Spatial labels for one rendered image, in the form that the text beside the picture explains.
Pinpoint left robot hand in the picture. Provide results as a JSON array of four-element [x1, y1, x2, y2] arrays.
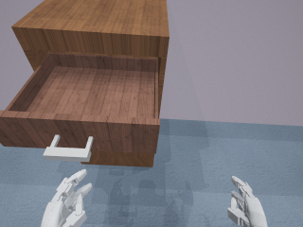
[[40, 169, 93, 227]]

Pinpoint right robot hand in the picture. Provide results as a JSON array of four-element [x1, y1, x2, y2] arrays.
[[227, 176, 268, 227]]

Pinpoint drawer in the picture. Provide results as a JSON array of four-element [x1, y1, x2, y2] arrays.
[[0, 52, 160, 154]]

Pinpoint cabinet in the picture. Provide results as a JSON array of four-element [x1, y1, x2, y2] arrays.
[[11, 0, 169, 167]]

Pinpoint handle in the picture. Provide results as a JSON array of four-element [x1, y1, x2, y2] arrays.
[[43, 134, 94, 163]]

